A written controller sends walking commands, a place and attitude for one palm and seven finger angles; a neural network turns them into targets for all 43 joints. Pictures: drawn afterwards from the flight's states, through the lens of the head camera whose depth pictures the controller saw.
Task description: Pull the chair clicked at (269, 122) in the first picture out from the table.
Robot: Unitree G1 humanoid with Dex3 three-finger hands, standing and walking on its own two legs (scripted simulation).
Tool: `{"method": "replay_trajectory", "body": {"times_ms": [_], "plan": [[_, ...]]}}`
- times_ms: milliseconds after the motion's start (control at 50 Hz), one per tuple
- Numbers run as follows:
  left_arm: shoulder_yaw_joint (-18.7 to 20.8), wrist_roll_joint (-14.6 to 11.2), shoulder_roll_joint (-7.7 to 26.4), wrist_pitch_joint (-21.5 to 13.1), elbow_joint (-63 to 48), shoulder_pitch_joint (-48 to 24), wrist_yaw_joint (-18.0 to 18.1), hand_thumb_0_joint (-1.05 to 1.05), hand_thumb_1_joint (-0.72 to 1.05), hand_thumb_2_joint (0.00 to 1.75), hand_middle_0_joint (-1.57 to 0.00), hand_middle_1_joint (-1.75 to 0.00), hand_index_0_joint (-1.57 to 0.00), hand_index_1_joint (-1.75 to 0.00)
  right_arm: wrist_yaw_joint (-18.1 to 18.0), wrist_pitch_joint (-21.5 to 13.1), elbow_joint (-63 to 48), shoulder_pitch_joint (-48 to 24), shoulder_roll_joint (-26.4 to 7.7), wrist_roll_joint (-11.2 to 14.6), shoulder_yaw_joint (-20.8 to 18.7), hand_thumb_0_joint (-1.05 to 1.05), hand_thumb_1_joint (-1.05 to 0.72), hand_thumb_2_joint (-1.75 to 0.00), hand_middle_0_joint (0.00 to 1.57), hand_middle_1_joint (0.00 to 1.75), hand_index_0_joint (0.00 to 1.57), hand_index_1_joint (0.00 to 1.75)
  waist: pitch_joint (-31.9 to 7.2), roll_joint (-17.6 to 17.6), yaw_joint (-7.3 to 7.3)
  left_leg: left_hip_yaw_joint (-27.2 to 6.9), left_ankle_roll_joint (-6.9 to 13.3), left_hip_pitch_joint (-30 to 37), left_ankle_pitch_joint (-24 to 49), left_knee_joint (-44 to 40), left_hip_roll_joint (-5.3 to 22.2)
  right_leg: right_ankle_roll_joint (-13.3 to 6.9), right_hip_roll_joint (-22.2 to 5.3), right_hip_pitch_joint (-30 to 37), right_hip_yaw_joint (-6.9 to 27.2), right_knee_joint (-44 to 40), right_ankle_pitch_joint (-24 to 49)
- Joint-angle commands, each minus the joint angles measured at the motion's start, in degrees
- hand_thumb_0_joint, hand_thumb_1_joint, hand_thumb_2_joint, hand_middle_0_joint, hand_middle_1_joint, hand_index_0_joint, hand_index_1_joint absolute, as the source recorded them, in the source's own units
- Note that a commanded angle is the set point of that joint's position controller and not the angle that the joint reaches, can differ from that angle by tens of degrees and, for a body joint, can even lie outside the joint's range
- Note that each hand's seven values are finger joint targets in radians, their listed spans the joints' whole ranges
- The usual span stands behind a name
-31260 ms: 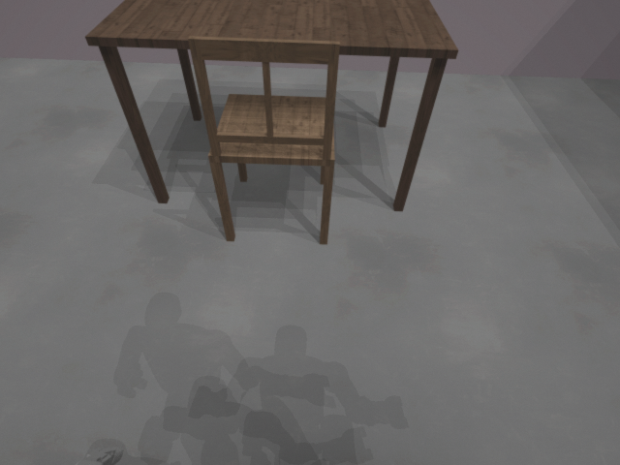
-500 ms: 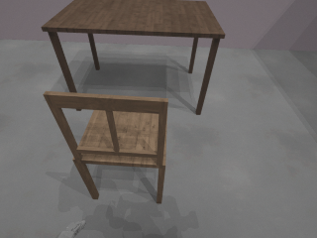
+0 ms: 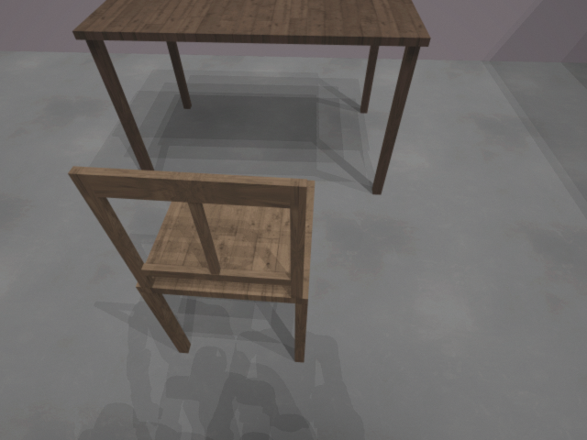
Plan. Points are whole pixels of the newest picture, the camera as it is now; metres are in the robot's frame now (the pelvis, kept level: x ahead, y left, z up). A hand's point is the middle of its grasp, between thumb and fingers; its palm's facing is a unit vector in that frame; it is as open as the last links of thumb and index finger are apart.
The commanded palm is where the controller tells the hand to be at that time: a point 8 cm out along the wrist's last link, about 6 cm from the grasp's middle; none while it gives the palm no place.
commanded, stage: let the arm hang, fingers relaxed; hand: left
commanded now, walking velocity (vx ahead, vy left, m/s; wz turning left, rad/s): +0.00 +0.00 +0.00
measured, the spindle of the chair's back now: (206, 239) +0.50 +0.22 -0.11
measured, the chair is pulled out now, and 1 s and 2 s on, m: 0.60 0.60 0.60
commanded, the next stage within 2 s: look to check the result in 0.38 s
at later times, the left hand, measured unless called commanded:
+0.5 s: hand out of the picture +0.01 +0.16 -0.17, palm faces +0.02 -0.98 -0.19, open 7.3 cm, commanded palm none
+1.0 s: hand out of the picture +0.01 +0.15 -0.17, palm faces +0.02 -0.99 -0.17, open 7.3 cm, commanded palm none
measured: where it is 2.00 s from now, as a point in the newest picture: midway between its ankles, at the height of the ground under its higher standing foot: outside the picture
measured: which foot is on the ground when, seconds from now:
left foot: down 0.00-1.00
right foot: down 0.00-1.00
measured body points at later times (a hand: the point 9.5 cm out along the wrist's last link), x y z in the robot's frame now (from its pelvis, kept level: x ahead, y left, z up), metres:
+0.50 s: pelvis +0.01 -0.01 +0.00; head +0.03 -0.01 +0.45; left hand +0.01 +0.21 -0.15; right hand -0.01 -0.22 -0.16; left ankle +0.07 +0.13 -0.74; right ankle +0.01 -0.11 -0.74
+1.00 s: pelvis +0.01 -0.01 +0.00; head +0.03 -0.01 +0.45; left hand +0.01 +0.20 -0.16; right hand +0.00 -0.22 -0.16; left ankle +0.07 +0.13 -0.74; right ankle +0.01 -0.11 -0.74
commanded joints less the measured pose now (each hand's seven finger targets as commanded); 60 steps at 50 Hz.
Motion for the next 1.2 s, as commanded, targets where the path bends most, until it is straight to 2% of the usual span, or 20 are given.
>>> {"method": "replay_trajectory", "body": {"times_ms": [0,40,100,140,180,220,280,320,480,540,580,620,780,820,900,920,1020,1100,1120,1180], "plan": [[1.08,0.19,5.55,-1.23,-2.13,3.00,0.63,0.00,0.90,0.90,-0.20,-0.30,-0.20,-0.30,-0.73,-0.84,-1.11,4.92,-5.00,0.09,-0.84,0.00,-0.90,-0.90,0.20,0.30,0.20,0.30,2.63,-2.21,-0.58,-3.07,3.80,2.21,-4.65,-5.20,2.78,-3.19,-5.18,-5.37,6.00,-8.66,-2.72],[1.10,0.24,5.41,-1.10,-2.45,2.11,0.71,0.00,0.90,0.90,-0.20,-0.30,-0.20,-0.30,-0.75,-0.65,-0.81,4.36,-4.69,0.04,-0.79,0.00,-0.90,-0.90,0.20,0.30,0.20,0.30,5.16,-2.49,-0.58,-3.02,3.71,1.46,-4.39,-5.42,2.78,-3.26,-5.13,-6.29,5.97,-9.03,-2.85],[1.40,0.19,5.33,-1.20,-3.12,1.14,0.70,0.00,0.90,0.90,-0.20,-0.30,-0.20,-0.30,-0.77,-0.69,-0.97,4.25,-4.48,-0.07,-0.75,0.00,-0.90,-0.90,0.20,0.30,0.20,0.30,3.44,-1.58,-0.56,-2.72,3.44,2.29,-3.30,-4.86,2.58,-3.38,-5.41,-5.12,6.23,-9.12,-2.27],[1.50,0.12,5.56,-1.18,-3.29,0.47,0.76,0.00,0.90,0.90,-0.20,-0.30,-0.20,-0.30,-0.83,-0.62,-1.04,4.03,-4.33,-0.16,-0.74,0.00,-0.90,-0.90,0.20,0.30,0.20,0.30,4.49,1.45,-0.45,-2.70,3.38,1.37,-2.86,-5.25,2.61,-3.45,-5.20,-4.63,6.48,-9.12,-1.76],[1.57,0.07,5.68,-1.30,-3.47,0.18,0.68,0.00,0.90,0.90,-0.20,-0.30,-0.20,-0.30,-0.88,-0.74,-1.33,4.20,-4.56,-0.12,-0.74,0.00,-0.90,-0.90,0.20,0.30,0.20,0.30,2.75,0.35,-0.47,-2.62,3.33,1.95,-1.96,-4.96,2.77,-3.42,-5.25,-3.16,6.53,-8.95,-0.22],[1.56,0.09,5.71,-1.18,-3.76,-0.67,0.58,0.00,0.90,0.90,-0.20,-0.30,-0.20,-0.30,-0.96,-0.65,-1.53,3.84,-4.55,-0.09,-0.76,0.00,-0.90,-0.90,0.20,0.30,0.20,0.30,4.67,0.09,-0.46,-2.82,3.40,1.57,-2.00,-5.50,2.96,-3.47,-4.94,-3.91,6.01,-9.22,0.18],[1.71,0.06,5.81,-1.22,-4.23,-0.94,0.50,0.00,0.90,0.90,-0.20,-0.30,-0.20,-0.30,-0.92,-0.75,-1.69,4.09,-5.15,-0.13,-0.84,0.00,-0.90,-0.90,0.20,0.30,0.20,0.30,2.30,-1.12,-0.50,-2.94,3.40,2.57,-2.14,-5.49,3.10,-3.32,-5.04,-2.67,6.04,-9.02,0.46],[1.63,0.06,5.95,-1.11,-4.36,-1.41,0.51,0.00,0.90,0.90,-0.20,-0.30,-0.20,-0.30,-0.98,-0.61,-1.68,3.76,-5.24,-0.07,-0.93,0.00,-0.90,-0.90,0.20,0.30,0.20,0.30,4.01,0.57,-0.54,-2.98,3.41,1.97,-2.63,-5.95,3.24,-3.34,-4.74,-3.38,5.90,-9.33,0.08],[1.86,0.02,5.74,-1.20,-4.25,-1.11,0.48,0.00,0.90,0.90,-0.20,-0.30,-0.20,-0.30,-1.10,-1.02,-1.51,4.29,-5.53,-0.02,-0.77,0.00,-0.90,-0.90,0.20,0.30,0.20,0.30,0.20,-0.45,-0.49,-3.36,3.62,3.77,-1.09,-5.98,3.57,-3.24,-4.74,-1.17,5.73,-8.45,2.07],[1.72,0.05,5.64,-1.10,-3.96,-0.81,0.55,0.00,0.90,0.90,-0.20,-0.30,-0.20,-0.30,-1.17,-0.79,-1.37,3.98,-5.41,0.03,-0.77,0.00,-0.90,-0.90,0.20,0.30,0.20,0.30,2.39,-0.43,-0.51,-3.30,3.64,3.10,-2.26,-6.27,3.62,-3.24,-4.55,-2.39,5.69,-8.92,0.93],[1.75,0.05,5.57,-1.23,-3.76,-0.38,0.55,0.00,0.90,0.90,-0.20,-0.30,-0.20,-0.30,-1.15,-0.81,-1.35,4.26,-5.30,0.06,-0.76,0.00,-0.90,-0.90,0.20,0.30,0.20,0.30,1.09,-0.85,-0.60,-2.99,3.56,3.85,-2.12,-5.67,3.38,-3.27,-4.81,-1.94,5.96,-9.04,1.11],[1.62,0.10,5.37,-1.16,-3.61,-0.86,0.53,0.00,0.90,0.90,-0.20,-0.30,-0.20,-0.30,-1.19,-0.64,-1.34,3.67,-5.10,0.05,-0.84,0.00,-0.90,-0.90,0.20,0.30,0.20,0.30,3.77,-0.92,-0.62,-2.85,3.54,3.50,-2.56,-5.94,3.42,-3.42,-4.73,-3.76,5.85,-9.58,0.43],[1.67,0.05,5.16,-1.39,-3.43,-0.17,0.57,0.00,0.90,0.90,-0.20,-0.30,-0.20,-0.30,-1.28,-0.97,-1.04,4.24,-5.00,0.16,-0.69,0.00,-0.90,-0.90,0.20,0.30,0.20,0.30,0.55,-0.97,-0.76,-2.83,3.60,4.70,-0.08,-5.19,3.51,-3.23,-4.93,-1.52,6.02,-8.85,2.90],[1.56,0.09,4.94,-1.29,-3.27,-0.45,0.57,0.00,0.90,0.90,-0.20,-0.30,-0.20,-0.30,-1.39,-0.91,-1.02,3.41,-5.00,0.16,-0.72,0.00,-0.90,-0.90,0.20,0.30,0.20,0.30,2.99,-0.29,-0.60,-2.74,3.66,4.37,0.49,-5.43,3.62,-3.25,-4.88,-2.82,5.79,-9.11,3.45],[1.72,0.05,4.92,-1.30,-3.26,-0.15,0.54,0.00,0.90,0.90,-0.20,-0.30,-0.20,-0.30,-1.40,-1.03,-1.02,3.85,-5.22,0.12,-0.69,0.00,-0.90,-0.90,0.20,0.30,0.20,0.30,0.89,0.08,-0.63,-3.11,3.71,4.99,-0.40,-5.78,3.63,-3.08,-4.82,-1.54,5.78,-8.77,2.67],[1.65,0.08,4.93,-1.21,-3.16,-0.25,0.57,0.00,0.90,0.90,-0.20,-0.30,-0.20,-0.30,-1.44,-0.91,-1.07,3.40,-5.08,0.13,-0.73,0.00,-0.90,-0.90,0.20,0.30,0.20,0.30,2.86,0.71,-0.52,-3.30,3.81,4.21,-1.19,-6.25,3.71,-3.14,-4.57,-2.50,5.66,-9.12,2.09],[1.65,0.13,5.06,-1.25,-3.29,-0.56,0.51,0.00,0.90,0.90,-0.20,-0.30,-0.20,-0.30,-1.37,-0.83,-1.06,3.52,-5.14,0.13,-0.76,0.00,-0.90,-0.90,0.20,0.30,0.20,0.30,3.67,-0.24,-0.64,-3.01,3.74,3.97,-1.68,-6.37,3.59,-3.18,-4.70,-2.98,5.80,-9.37,1.62],[1.83,0.11,5.05,-1.42,-3.42,-0.30,0.51,0.00,0.90,0.90,-0.20,-0.30,-0.20,-0.30,-1.31,-1.04,-1.10,4.16,-5.16,0.13,-0.71,0.00,-0.90,-0.90,0.20,0.30,0.20,0.30,1.07,-1.11,-0.61,-2.97,3.76,4.57,-0.94,-6.07,3.54,-3.05,-4.96,-1.13,5.80,-9.02,2.61],[1.71,0.10,4.99,-1.31,-3.28,-0.51,0.55,0.00,0.90,0.90,-0.20,-0.30,-0.20,-0.30,-1.37,-0.86,-1.18,3.47,-5.17,0.15,-0.74,0.00,-0.90,-0.90,0.20,0.30,0.20,0.30,3.42,-0.99,-0.52,-2.86,3.78,4.14,-1.16,-6.33,3.62,-3.12,-4.73,-2.53,5.71,-9.31,2.31],[1.76,0.05,5.07,-1.36,-3.48,-0.26,0.54,0.00,0.90,0.90,-0.20,-0.30,-0.20,-0.30,-1.35,-0.90,-1.23,3.94,-5.24,0.16,-0.72,0.00,-0.90,-0.90,0.20,0.30,0.20,0.30,1.85,-0.83,-0.61,-2.85,3.73,4.57,-1.18,-6.00,3.53,-3.02,-4.86,-1.69,5.93,-9.15,2.25]]}}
